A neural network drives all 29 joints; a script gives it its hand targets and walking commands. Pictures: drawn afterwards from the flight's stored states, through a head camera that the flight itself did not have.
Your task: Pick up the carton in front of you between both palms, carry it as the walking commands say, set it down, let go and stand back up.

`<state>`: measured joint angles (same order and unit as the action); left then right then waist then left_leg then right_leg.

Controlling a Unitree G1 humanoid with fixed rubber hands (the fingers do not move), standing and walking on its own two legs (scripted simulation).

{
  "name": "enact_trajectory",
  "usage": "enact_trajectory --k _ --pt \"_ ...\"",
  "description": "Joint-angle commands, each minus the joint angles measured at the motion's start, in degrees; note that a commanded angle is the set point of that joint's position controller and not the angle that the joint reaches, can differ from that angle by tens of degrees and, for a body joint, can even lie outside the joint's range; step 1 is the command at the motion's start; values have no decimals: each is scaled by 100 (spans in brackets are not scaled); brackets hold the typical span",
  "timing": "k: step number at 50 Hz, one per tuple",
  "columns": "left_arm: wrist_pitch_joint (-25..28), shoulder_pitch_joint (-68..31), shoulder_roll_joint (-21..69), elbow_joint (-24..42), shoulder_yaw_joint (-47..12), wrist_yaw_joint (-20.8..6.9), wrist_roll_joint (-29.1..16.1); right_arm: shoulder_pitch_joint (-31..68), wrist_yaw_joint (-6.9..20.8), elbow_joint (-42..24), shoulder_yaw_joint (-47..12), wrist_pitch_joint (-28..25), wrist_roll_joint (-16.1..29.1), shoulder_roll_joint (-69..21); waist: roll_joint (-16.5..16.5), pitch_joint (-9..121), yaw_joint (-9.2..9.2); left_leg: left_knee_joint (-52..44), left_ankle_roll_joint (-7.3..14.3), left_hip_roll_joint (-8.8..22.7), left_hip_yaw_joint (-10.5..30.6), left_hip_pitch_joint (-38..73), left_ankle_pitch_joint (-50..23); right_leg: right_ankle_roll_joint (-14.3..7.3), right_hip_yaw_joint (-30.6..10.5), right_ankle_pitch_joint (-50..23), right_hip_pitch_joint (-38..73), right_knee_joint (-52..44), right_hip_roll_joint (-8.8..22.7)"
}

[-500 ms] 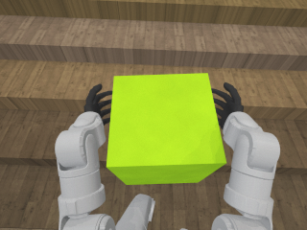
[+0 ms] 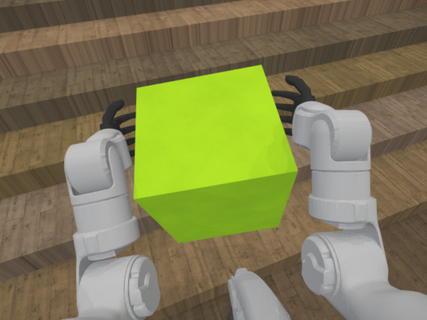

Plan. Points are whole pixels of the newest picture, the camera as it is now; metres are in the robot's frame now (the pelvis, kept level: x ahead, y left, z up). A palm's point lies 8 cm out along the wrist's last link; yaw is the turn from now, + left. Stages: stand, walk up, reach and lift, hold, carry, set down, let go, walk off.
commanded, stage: carry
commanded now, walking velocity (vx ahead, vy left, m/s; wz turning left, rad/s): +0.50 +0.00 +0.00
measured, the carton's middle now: (215, 164) +0.38 -0.07 +0.12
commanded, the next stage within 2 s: none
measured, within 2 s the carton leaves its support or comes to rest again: neither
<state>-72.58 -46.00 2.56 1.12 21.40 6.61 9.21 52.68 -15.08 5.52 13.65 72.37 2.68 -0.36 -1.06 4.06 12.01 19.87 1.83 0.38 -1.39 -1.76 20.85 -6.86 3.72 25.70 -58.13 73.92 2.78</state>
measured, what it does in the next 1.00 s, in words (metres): climbs: right foot 0.12 m higher, then left foot 0.12 m higher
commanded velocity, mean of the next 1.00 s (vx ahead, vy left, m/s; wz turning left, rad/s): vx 0.50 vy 0.00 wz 0.00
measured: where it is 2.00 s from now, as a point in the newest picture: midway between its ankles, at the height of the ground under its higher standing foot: (184, 101)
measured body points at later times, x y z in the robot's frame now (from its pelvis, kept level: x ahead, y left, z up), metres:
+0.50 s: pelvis +0.33 -0.01 +0.13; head +0.31 -0.04 +0.58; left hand +0.70 +0.14 +0.34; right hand +0.71 -0.16 +0.34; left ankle +0.48 +0.10 -0.45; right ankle +0.21 -0.12 -0.62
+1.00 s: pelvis +0.65 -0.05 +0.24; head +0.64 -0.02 +0.69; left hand +1.03 +0.10 +0.44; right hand +1.01 -0.19 +0.45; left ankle +0.51 +0.09 -0.50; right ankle +0.81 -0.17 -0.31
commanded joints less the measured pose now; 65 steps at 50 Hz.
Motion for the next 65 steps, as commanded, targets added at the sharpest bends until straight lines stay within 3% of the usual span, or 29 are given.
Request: enact_trajectory --k 1,2,3,7,8,12,13,19,22,24,25,26,27,28,32,34,39,42,45,46,47,50,51,53,54,56,59,62,65 --pt "-203 -3535 4206 -557 -2797 -112 -1382 3620 1601 174 -2774 225 2024 -5993 482 3349 -2233 5069 -44 7 -232 -2782 -4238 -1072 -2516 -1078 6346 -3965 345" --pt "-197 -3742 4519 -450 -2942 -190 -1726 3031 1576 553 -2296 306 1779 -5998 1948 4016 -1869 7728 -337 -794 160 -3651 -650 -1798 -5301 -1802 7023 -5148 1712" --pt "-136 -4156 5101 92 -3416 -318 -2122 3159 1543 326 -2313 244 1570 -6145 1497 3830 -1808 8776 -111 -551 995 -4003 -737 -1813 -4972 -2063 6783 -5044 1458" --pt "207 -6422 6296 1934 -4576 -648 -3508 2945 1359 -6 -1882 -28 602 -5985 -434 2656 -1552 8551 369 30 869 -5185 -297 -677 -3297 -1243 6018 -4667 1150" --pt "265 -6525 6308 2008 -4720 -693 -3764 2763 1312 -167 -1892 -100 229 -5587 204 2593 -1564 8306 424 167 726 -5277 -112 -591 -3407 -1094 5871 -4867 1239" --pt "133 -5519 5802 956 -4677 -811 -3787 2121 989 11 -1942 -203 -443 -4531 16 2273 -1728 7412 430 262 249 -5688 -572 -728 -2154 -2158 6052 -5037 1054" --pt "281 -6003 5803 1921 -4732 -777 -3922 2199 955 -166 -2300 -111 -212 -4956 935 2507 -1778 7624 451 243 14 -5811 -472 -904 -2040 -2251 6192 -5060 1131" --pt "-292 -5126 4649 707 -3835 -609 -3282 1667 807 563 -2007 409 -194 -4744 236 1499 -1592 7588 424 624 -34 -7313 384 -747 -1980 -1945 6390 -5695 1220" --pt "-463 -4425 4478 -99 -3137 -608 -2833 1909 810 738 -2379 606 201 -4912 759 1329 -1512 5038 546 82 -1258 -5055 243 -464 -377 -4563 5489 -6084 611" --pt "-451 -4367 4545 -38 -2991 -624 -2656 2669 884 274 -2740 551 627 -5386 1622 2237 -745 4338 745 -492 -1310 -2946 21 -358 322 -8974 5356 -4733 927" --pt "-467 -4678 4472 -69 -2672 -611 -2578 2918 933 475 -2784 588 904 -5704 1651 2699 -489 3303 703 -633 -1183 -2059 -446 -41 462 -9544 5460 -3514 569" --pt "-484 -4477 4556 -421 -2412 -567 -2320 3435 986 -121 -2837 510 1149 -5765 1175 2999 -134 2198 872 -188 487 -584 -745 371 18 -8241 4308 -1449 288" --pt "-429 -4162 4826 -156 -2448 -555 -2147 4141 1040 -721 -3233 381 1594 -5916 -1115 3716 -295 874 1796 1666 4293 599 -2321 780 -183 -2308 2713 981 -708" --pt "-353 -4127 4683 -88 -2468 -533 -2183 3321 1129 -126 -3180 437 1779 -6484 -936 4222 -493 519 2126 1795 5170 1088 -2689 684 -1075 -1134 2123 2724 -955" --pt "-172 -4574 4911 -196 -2588 -518 -1683 3965 1485 -275 -3300 114 2402 -7041 -106 2663 -934 629 1028 1259 3040 -271 -1187 284 -1091 -1264 1203 2586 -235" --pt "89 -5355 4871 837 -3045 -440 -1879 3746 1594 -178 -3427 -25 2363 -7524 -206 2463 -835 667 1152 1353 2664 -94 -844 300 -836 -1024 860 2297 -81" --pt "27 -3676 4983 -44 -3354 -402 -1751 3684 1440 -886 -3580 -75 2169 -6843 -66 2274 -489 546 1171 1372 1632 1547 -2478 147 -210 -412 -586 1680 -117" --pt "-133 -3966 4907 602 -3676 -430 -2221 2906 1324 -880 -3202 73 1808 -6260 -945 2210 -305 159 1547 1858 1952 2573 -2005 106 -356 440 -2310 3601 99" --pt "-506 -3517 4686 -265 -3572 -361 -2192 3044 1185 -1034 -3137 363 1475 -5588 78 1392 -493 -427 1096 1548 1621 1966 -1640 18 -60 532 -2328 2404 339" --pt "-561 -3518 4830 -285 -3543 -368 -2187 3154 1136 -1021 -3150 439 1381 -5445 -499 1323 -572 -739 964 1469 1279 1845 -1835 -1 -41 584 -2048 1434 360" --pt "-676 -3527 4633 -828 -3512 -348 -2107 3151 1131 -711 -2943 521 1271 -5179 -920 1034 -828 -1260 954 1175 454 609 -2382 23 245 336 -471 -46 258" --pt "-538 -4120 5245 -600 -3494 -352 -2334 3739 1333 -711 -2790 539 1476 -5526 -1660 2517 -2124 1113 480 996 -950 -484 -9004 89 1549 -1273 4103 -1222 -969" --pt "-457 -4675 5487 -109 -3706 -400 -2555 3666 1366 -632 -2677 552 1333 -5682 -1138 3146 -2581 3384 156 861 -761 -581 -8615 22 620 -891 5216 -2380 -985" --pt "-350 -4119 5738 -903 -3379 -530 -2595 3374 1315 -410 -2542 500 1085 -5753 1975 3529 -1839 7763 -456 -840 441 -2699 -564 -1076 -4355 -3388 6209 -4663 1196" --pt "-364 -4499 6167 -997 -3662 -636 -3012 3141 1232 -187 -1969 360 833 -5325 1343 3787 -1870 9084 -248 -897 1268 -3125 -365 -1492 -4677 -4493 6464 -4476 1505" --pt "-106 -5538 6724 -188 -4094 -809 -3679 3714 1230 -412 -1633 229 557 -5459 -93 3350 -1790 8927 146 -198 1243 -4492 -382 -1205 -3939 -3373 6648 -4257 1220" --pt "61 -5680 6839 16 -4004 -907 -3569 3517 1296 -14 -2102 151 581 -5960 461 2293 -1633 8130 332 110 615 -4818 -32 -596 -3228 -1615 5373 -4787 1128" --pt "-71 -5015 6520 -332 -3734 -934 -3219 3663 1194 -169 -2471 36 660 -6021 509 2425 -1628 8422 359 52 17 -5697 367 -872 -2496 -3000 6235 -4863 1322" --pt "-186 -4650 6235 -451 -3408 -863 -2885 3448 1082 -245 -2657 148 636 -5986 475 2421 -1782 9234 557 117 -124 -6936 518 -970 -2161 -2103 7205 -5086 1429"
